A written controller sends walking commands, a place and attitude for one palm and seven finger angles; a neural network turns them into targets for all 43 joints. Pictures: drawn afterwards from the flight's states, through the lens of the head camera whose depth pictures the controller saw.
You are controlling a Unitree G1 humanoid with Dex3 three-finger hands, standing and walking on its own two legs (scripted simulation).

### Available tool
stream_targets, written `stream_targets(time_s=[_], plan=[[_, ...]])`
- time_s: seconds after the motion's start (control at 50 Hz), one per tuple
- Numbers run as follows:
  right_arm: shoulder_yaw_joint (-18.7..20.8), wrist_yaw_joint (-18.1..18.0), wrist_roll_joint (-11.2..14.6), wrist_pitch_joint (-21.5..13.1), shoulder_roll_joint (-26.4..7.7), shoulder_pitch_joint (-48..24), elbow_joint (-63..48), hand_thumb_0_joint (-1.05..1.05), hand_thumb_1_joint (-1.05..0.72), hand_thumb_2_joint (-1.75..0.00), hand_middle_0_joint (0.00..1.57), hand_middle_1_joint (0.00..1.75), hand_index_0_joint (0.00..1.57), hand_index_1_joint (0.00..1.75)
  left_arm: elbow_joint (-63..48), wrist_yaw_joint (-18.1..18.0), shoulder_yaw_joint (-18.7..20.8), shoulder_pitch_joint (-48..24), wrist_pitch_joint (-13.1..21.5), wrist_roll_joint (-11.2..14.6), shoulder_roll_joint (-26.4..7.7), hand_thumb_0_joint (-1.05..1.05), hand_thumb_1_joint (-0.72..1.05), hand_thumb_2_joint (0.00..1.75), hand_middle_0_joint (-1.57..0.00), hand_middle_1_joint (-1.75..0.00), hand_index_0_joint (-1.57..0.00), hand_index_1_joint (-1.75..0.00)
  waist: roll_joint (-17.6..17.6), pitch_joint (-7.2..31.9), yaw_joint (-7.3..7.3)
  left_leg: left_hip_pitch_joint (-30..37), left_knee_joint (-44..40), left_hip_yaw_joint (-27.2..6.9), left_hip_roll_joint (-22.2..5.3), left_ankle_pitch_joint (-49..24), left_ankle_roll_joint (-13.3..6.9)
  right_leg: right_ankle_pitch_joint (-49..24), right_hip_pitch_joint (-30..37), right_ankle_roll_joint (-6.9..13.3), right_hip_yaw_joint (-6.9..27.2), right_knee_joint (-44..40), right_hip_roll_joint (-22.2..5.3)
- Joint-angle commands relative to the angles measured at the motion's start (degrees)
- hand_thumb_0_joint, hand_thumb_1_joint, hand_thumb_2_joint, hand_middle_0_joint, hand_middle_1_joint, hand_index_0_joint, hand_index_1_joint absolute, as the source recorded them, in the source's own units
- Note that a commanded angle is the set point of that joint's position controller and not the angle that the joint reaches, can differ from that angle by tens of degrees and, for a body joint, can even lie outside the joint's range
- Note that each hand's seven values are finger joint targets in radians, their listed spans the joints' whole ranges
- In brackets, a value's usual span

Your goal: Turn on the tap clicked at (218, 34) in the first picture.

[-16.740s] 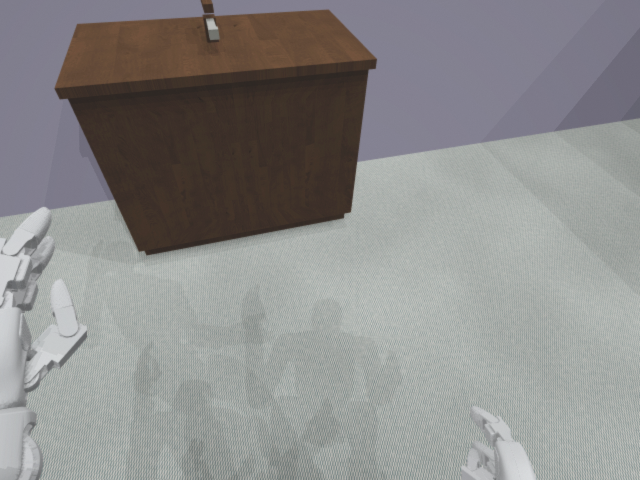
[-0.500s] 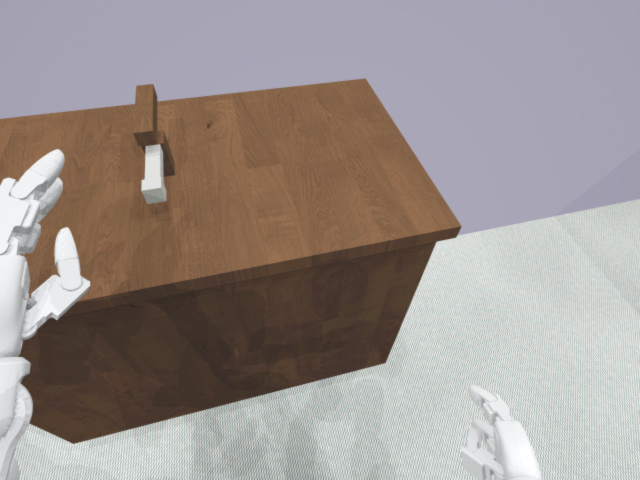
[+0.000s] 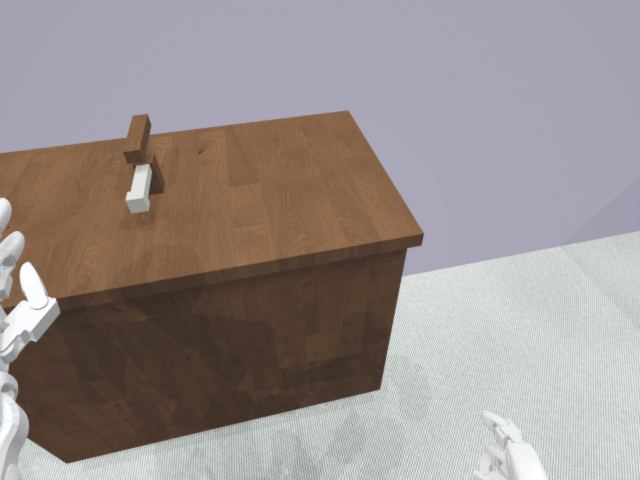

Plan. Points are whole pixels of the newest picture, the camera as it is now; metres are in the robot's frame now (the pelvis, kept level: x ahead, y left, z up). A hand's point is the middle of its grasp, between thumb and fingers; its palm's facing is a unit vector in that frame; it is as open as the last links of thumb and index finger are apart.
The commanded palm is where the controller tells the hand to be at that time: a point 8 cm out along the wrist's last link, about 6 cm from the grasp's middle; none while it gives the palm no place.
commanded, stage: turn the palm inward beside the body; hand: left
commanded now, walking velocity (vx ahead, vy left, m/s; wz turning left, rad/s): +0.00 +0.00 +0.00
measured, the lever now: (138, 201) +0.49 +0.39 +0.07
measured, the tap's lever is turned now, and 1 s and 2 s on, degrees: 0 0 0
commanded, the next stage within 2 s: reach beside the lever's end, fingers flat in 1.66 s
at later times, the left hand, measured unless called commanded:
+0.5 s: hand (128, 311) +0.23 +0.24 +0.15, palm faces +0.46 -0.86 -0.23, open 7.4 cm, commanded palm +0.18 +0.28 +0.16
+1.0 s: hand (108, 354) +0.19 +0.25 +0.13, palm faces +0.49 -0.87 -0.11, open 7.5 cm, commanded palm +0.14 +0.28 +0.14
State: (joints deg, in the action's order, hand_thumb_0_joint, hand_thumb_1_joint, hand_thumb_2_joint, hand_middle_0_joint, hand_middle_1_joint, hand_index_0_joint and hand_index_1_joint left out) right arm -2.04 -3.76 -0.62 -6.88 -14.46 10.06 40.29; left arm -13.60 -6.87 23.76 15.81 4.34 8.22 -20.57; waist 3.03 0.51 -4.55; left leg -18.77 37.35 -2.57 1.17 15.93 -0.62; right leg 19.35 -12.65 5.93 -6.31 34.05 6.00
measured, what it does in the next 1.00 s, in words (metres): stands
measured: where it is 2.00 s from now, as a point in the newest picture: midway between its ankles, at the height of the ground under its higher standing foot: outside the picture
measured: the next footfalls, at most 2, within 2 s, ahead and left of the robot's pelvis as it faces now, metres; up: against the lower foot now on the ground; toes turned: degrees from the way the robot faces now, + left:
none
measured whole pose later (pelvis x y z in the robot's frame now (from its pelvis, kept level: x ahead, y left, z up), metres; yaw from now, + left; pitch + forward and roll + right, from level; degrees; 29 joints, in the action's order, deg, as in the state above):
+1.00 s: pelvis +0.00 +0.01 -0.01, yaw -2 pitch -1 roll +0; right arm -2.7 -5.1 -0.1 -15.8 -12.9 10.8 39.9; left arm -23.7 -11.7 12.6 28.2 -0.9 11.9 -11.3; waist 3.4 4.1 -4.6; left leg -23.4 40.9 -2.8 2.4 16.8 -0.7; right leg 20.9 -18.6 5.7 -4.8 39.6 5.3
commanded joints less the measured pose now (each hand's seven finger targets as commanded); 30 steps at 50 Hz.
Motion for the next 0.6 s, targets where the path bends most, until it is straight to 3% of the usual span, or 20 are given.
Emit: stream_targets(time_s=[0.0, 0.04, 0.1, 0.12, 0.14, 0.16, 0.18, 0.2, 0.24, 0.26, 0.3, 0.4, 0.42, 0.46, 0.58], plan=[[2.2, -3.3, 0.9, -4.1, -5.9, -10.9, -8.4, 0.00, -0.90, -0.90, 0.20, 0.30, 0.20, 0.30, -8.4, 4.5, -0.4, -13.7, -4.5, 1.3, -11.6, 0.00, 0.90, 0.90, -0.20, -0.30, -0.20, -0.30, -5.9, -1.0, 2.63, -2.9, -0.8, -1.6, -1.2, 5.5, 0.0, 13.9, -4.8, -8.6, 21.6, -17.1, -13.8], [2.6, -3.3, 0.8, -4.9, -5.5, -10.8, -7.9, 0.00, -0.90, -0.90, 0.20, 0.30, 0.20, 0.30, -10.3, 4.0, 3.8, -12.7, -3.1, 1.6, -13.7, 0.00, 0.90, 0.90, -0.20, -0.30, -0.20, -0.30, -8.8, 2.0, 1.53, -4.2, 0.4, -2.7, -1.7, 3.1, 0.4, 5.3, -2.4, -9.6, 22.7, -14.5, -14.8], [3.2, -2.3, 0.4, -5.6, -5.0, -8.7, -7.8, 0.00, -0.90, -0.90, 0.20, 0.30, 0.20, 0.30, -14.1, 2.4, 7.7, -6.2, 1.3, 2.0, -13.9, 0.00, 0.90, 0.90, -0.20, -0.30, -0.20, -0.30, -6.3, 11.0, -0.38, -4.8, 0.6, -2.9, -1.1, -2.9, 0.3, -18.1, 3.7, -9.6, 20.5, -6.4, -14.0], [3.2, -1.9, 0.4, -6.0, -4.9, -8.1, -8.0, 0.00, -0.90, -0.90, 0.20, 0.30, 0.20, 0.30, -14.9, 2.0, 7.8, -3.7, 2.6, 2.3, -13.1, 0.00, 0.90, 0.90, -0.20, -0.30, -0.20, -0.30, -5.8, 12.2, -0.39, -4.7, 1.0, -2.6, -0.8, -5.6, 0.2, -26.3, 4.4, -9.7, 19.7, -4.0, -13.5], [3.2, -1.5, 0.7, -6.2, -5.0, -7.0, -8.0, 0.00, -0.90, -0.90, 0.20, 0.30, 0.20, 0.30, -15.2, 1.4, 9.9, -1.8, 3.4, 2.5, -14.9, 0.00, 0.90, 0.90, -0.20, -0.30, -0.20, -0.30, -4.1, 14.1, -1.03, -5.2, 1.6, -2.4, -0.7, -6.8, 0.4, -32.0, 5.8, -10.1, 20.0, -2.3, -13.7], [2.9, -1.2, 0.7, -6.5, -4.6, -6.8, -8.1, 0.00, -0.90, -0.90, 0.20, 0.30, 0.20, 0.30, -14.6, 1.5, 8.6, 0.6, 3.8, 3.1, -12.2, 0.00, 0.90, 0.90, -0.20, -0.30, -0.20, -0.30, -4.0, 12.5, -0.54, -5.7, 2.1, -1.8, -0.3, -7.4, 0.3, -36.9, 5.8, -10.6, 20.1, -1.5, -13.7], [2.9, -1.0, 0.8, -6.6, -4.9, -5.8, -8.0, 0.00, -0.90, -0.90, 0.20, 0.30, 0.20, 0.30, -14.0, 1.5, 10.1, 2.7, 3.9, 3.4, -12.7, 0.00, 0.90, 0.90, -0.20, -0.30, -0.20, -0.30, -4.5, 12.3, -0.47, -6.0, 2.4, -1.4, -0.2, -8.3, 0.2, -41.0, 6.1, -10.9, 19.5, -0.7, -13.4], [2.9, -0.9, 1.1, -6.6, -4.9, -5.5, -8.0, 0.00, -0.90, -0.90, 0.20, 0.30, 0.20, 0.30, -13.5, 1.8, 9.6, 5.0, 3.3, 3.7, -11.8, 0.00, 0.90, 0.90, -0.20, -0.30, -0.20, -0.30, -2.8, 11.4, -0.39, -6.0, 2.6, -0.7, 0.1, -8.7, 0.1, -42.6, 5.9, -11.1, 19.0, -0.6, -13.2], [2.8, -0.9, 1.4, -6.6, -5.3, -5.3, -8.6, 0.00, -0.90, -0.90, 0.20, 0.30, 0.20, 0.30, -14.9, 2.0, 9.7, 4.3, 1.7, 3.9, -11.9, 0.00, 0.90, 0.90, -0.20, -0.30, -0.20, -0.30, -2.8, 10.9, 0.02, -5.6, 3.1, -0.6, 0.1, -9.7, -0.2, -43.8, 4.4, -11.5, 18.2, -0.5, -12.8], [2.7, -1.1, 1.4, -6.8, -5.2, -5.8, -8.8, 0.00, -0.90, -0.90, 0.20, 0.30, 0.20, 0.30, -16.0, 2.3, 8.1, 3.8, 1.0, 4.0, -10.5, 0.00, 0.90, 0.90, -0.20, -0.30, -0.20, -0.30, -1.0, 9.7, 0.19, -5.3, 2.9, -0.6, 0.2, -9.7, -0.3, -43.0, 3.5, -11.0, 17.6, -0.6, -12.6], [2.7, -1.4, 1.5, -7.4, -5.3, -5.4, -9.1, 0.00, -0.90, -0.90, 0.20, 0.30, 0.20, 0.30, -16.4, 2.6, 7.1, 4.4, 0.6, 4.7, -8.8, 0.00, 0.90, 0.90, -0.20, -0.30, -0.20, -0.30, -1.8, 8.3, 0.58, -4.3, 2.2, -0.8, 0.0, -9.7, -0.6, -38.5, 1.2, -10.3, 16.0, -1.6, -11.7], [3.4, -1.6, 1.3, -9.2, -5.8, -3.9, -9.2, 0.00, -0.90, -0.90, 0.20, 0.30, 0.20, 0.30, -18.9, 2.6, 4.4, 6.2, 2.2, 5.2, -6.5, 0.00, 0.90, 0.90, -0.20, -0.30, -0.20, -0.30, -5.5, 11.3, 0.75, -2.9, 2.5, -1.1, 0.2, -11.9, -1.1, -41.0, 1.3, -10.8, 14.6, -0.5, -11.1], [3.5, -1.6, 1.2, -9.5, -5.8, -3.9, -9.2, 0.00, -0.90, -0.90, 0.20, 0.30, 0.20, 0.30, -19.5, 2.3, 4.1, 6.5, 2.4, 5.0, -6.4, 0.00, 0.90, 0.90, -0.20, -0.30, -0.20, -0.30, -4.1, 11.8, 0.60, -2.7, 2.5, -0.9, 0.3, -11.9, -1.1, -40.3, 1.1, -10.6, 14.7, -0.4, -11.0], [3.4, -1.5, 1.1, -9.7, -5.7, -3.9, -9.2, 0.00, -0.90, -0.90, 0.20, 0.30, 0.20, 0.30, -19.3, 1.6, 4.0, 7.7, 2.5, 5.1, -5.7, 0.00, 0.90, 0.90, -0.20, -0.30, -0.20, -0.30, -5.0, 11.8, 0.50, -3.4, 2.7, -0.9, 0.3, -11.2, -0.9, -40.0, 1.3, -10.6, 14.8, -0.2, -11.4], [3.0, -1.6, 1.1, -10.4, -5.2, -4.9, -9.4, 0.00, -0.90, -0.90, 0.20, 0.30, 0.20, 0.30, -20.0, -1.0, 1.6, 7.2, 2.2, 4.4, -3.8, 0.00, 0.90, 0.90, -0.20, -0.30, -0.20, -0.30, -3.6, 8.8, 0.56, -4.4, 2.2, -0.9, 0.4, -6.8, -1.0, -26.2, -2.5, -9.6, 14.8, -2.5, -10.8]])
